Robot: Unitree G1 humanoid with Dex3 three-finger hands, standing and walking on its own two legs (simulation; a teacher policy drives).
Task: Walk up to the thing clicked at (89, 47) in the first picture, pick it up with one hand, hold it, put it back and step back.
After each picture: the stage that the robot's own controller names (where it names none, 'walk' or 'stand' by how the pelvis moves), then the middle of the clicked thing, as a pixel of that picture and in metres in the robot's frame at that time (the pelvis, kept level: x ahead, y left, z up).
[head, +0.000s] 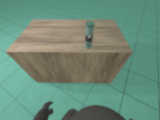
stand; (88, 36) +0.68 +0.07 +0.07
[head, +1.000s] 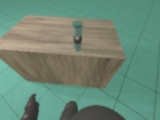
walk; (77, 37) +0.59 +0.17 +0.10
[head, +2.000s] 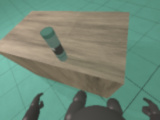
walk; (56, 47) +0.40 +0.27 +0.13
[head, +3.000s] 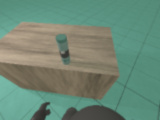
stand; (64, 51) +0.44 +0.23 +0.09
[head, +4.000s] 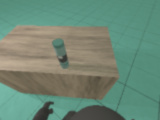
stand; (62, 55) +0.41 +0.23 +0.08
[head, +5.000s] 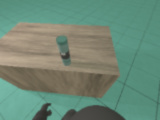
stand; (64, 52) +0.44 +0.22 +0.07
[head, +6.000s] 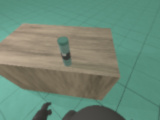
stand; (65, 53) +0.44 +0.22 +0.07
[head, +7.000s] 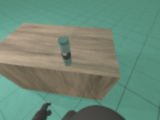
stand; (66, 53) +0.44 +0.22 +0.07
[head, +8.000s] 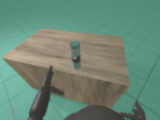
rise first; (76, 56) +0.44 +0.19 +0.07
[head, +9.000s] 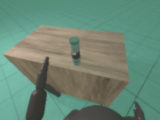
go down; (75, 53) +0.47 +0.18 +0.08
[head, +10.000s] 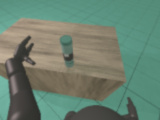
go down; (68, 53) +0.43 +0.17 +0.09
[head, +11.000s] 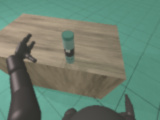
approach; (69, 49) +0.45 +0.17 +0.10
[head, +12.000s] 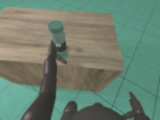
rest palm; (60, 43) +0.44 +0.20 +0.14
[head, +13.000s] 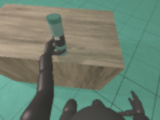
lift; (58, 38) +0.48 +0.19 +0.15
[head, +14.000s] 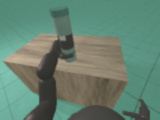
lift; (65, 39) +0.30 +0.15 +0.34
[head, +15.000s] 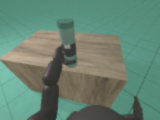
hold; (69, 46) +0.32 +0.14 +0.28
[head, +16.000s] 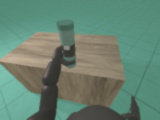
hold; (68, 47) +0.32 +0.14 +0.28
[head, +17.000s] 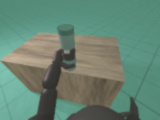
hold; (68, 51) +0.30 +0.14 +0.26
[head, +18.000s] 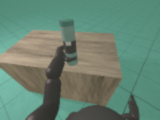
crouch; (69, 44) +0.37 +0.14 +0.25
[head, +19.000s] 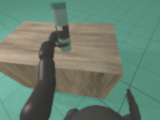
lower; (62, 30) +0.46 +0.17 +0.27
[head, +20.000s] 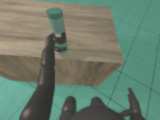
lower; (59, 34) +0.48 +0.18 +0.16
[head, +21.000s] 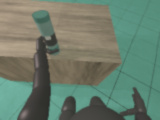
lower; (49, 37) +0.47 +0.23 +0.15
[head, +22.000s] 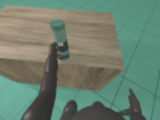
lower; (61, 43) +0.45 +0.18 +0.14
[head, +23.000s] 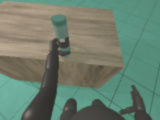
lower; (63, 39) +0.47 +0.16 +0.14
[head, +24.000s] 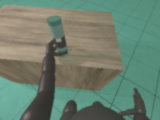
loosen; (59, 39) +0.47 +0.19 +0.14
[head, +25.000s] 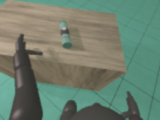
sink last; (65, 33) +0.63 +0.22 +0.04
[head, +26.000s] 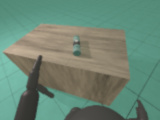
sink last; (76, 45) +0.64 +0.23 +0.03
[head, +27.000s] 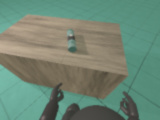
stand; (71, 40) +0.63 +0.22 +0.04
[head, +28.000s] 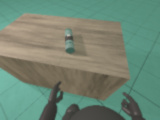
stand; (69, 40) +0.60 +0.23 +0.06
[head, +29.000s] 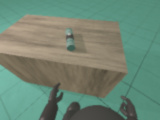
stand; (69, 38) +0.64 +0.23 +0.05
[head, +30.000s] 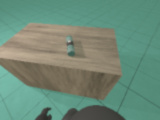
stand; (70, 45) +0.64 +0.25 -0.01
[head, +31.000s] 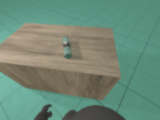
stand; (66, 46) +0.61 +0.27 -0.02
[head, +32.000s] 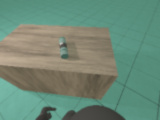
stand; (63, 47) +0.60 +0.29 -0.02
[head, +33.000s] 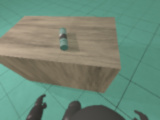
walk; (63, 38) +0.64 +0.31 +0.02
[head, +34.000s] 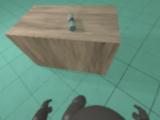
walk; (71, 22) +0.88 +0.33 +0.00
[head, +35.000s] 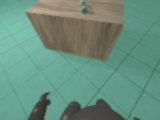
stand; (83, 6) +1.22 +0.20 +0.01
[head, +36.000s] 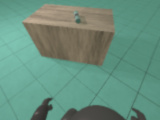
stand; (76, 16) +1.20 +0.29 -0.01
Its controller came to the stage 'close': yes
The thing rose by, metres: 0.23
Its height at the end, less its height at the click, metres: -0.09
